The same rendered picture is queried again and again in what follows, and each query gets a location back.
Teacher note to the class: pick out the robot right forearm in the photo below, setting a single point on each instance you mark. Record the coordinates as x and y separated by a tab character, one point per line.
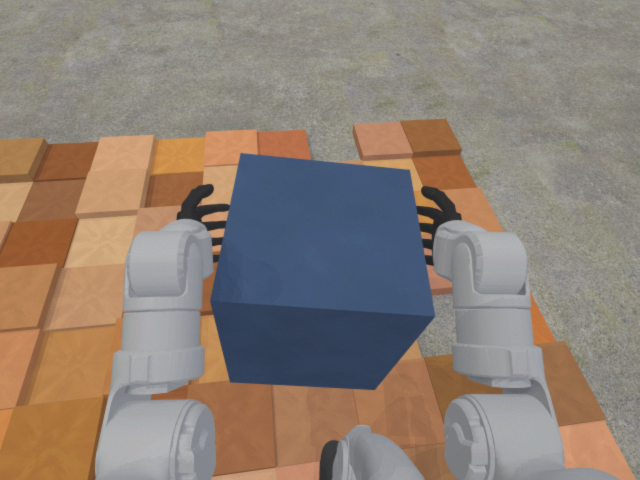
491	292

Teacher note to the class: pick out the right robot upper arm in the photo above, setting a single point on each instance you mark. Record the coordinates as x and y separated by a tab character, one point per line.
506	437

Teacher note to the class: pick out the left robot upper arm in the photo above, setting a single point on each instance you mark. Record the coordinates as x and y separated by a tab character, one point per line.
158	440

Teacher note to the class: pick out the left robot hand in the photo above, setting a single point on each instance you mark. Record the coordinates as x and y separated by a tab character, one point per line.
189	210

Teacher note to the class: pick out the right robot hand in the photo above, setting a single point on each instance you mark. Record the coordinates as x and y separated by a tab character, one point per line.
448	213

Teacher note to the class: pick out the carton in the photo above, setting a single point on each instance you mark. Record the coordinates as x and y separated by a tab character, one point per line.
321	279

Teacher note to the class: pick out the right robot foot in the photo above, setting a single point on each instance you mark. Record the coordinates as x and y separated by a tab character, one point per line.
327	458

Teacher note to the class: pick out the robot right shin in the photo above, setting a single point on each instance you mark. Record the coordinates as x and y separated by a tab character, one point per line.
356	429

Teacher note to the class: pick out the robot left forearm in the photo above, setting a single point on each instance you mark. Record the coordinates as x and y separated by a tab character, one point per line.
163	286

